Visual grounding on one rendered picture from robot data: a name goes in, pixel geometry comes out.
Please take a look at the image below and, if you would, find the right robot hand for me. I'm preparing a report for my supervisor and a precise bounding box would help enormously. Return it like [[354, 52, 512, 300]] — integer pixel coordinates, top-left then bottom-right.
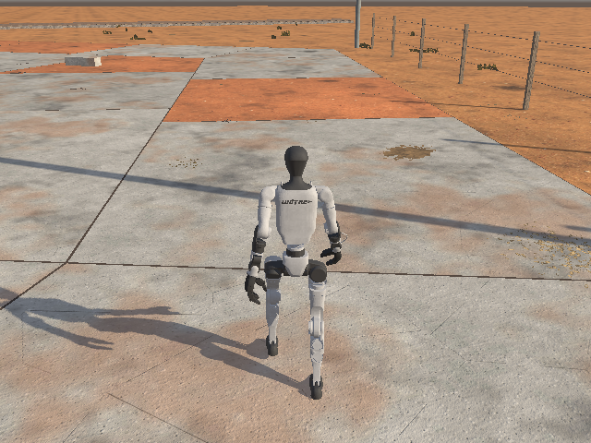
[[320, 248, 342, 266]]

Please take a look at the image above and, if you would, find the robot right foot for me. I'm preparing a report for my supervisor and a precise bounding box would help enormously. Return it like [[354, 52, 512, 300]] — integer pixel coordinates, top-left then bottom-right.
[[309, 374, 323, 400]]

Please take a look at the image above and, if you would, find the left robot forearm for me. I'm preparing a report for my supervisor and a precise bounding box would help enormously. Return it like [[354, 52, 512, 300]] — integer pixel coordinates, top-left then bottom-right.
[[247, 225, 266, 277]]

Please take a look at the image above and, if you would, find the right robot forearm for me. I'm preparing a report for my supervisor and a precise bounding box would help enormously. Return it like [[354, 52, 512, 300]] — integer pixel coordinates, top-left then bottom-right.
[[328, 221, 342, 253]]

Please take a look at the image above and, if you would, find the robot right upper arm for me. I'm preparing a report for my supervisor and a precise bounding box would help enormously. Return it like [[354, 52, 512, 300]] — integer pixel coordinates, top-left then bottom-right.
[[315, 186, 338, 234]]

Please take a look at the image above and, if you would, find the robot left upper arm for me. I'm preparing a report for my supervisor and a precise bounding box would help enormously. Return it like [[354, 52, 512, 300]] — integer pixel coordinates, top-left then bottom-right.
[[257, 186, 277, 239]]

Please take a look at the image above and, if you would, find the robot right thigh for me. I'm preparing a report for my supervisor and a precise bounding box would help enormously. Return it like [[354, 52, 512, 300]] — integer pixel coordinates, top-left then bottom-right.
[[308, 259, 327, 338]]

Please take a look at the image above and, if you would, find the left robot hand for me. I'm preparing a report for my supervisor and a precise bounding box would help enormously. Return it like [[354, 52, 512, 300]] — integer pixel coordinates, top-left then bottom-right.
[[245, 274, 267, 305]]

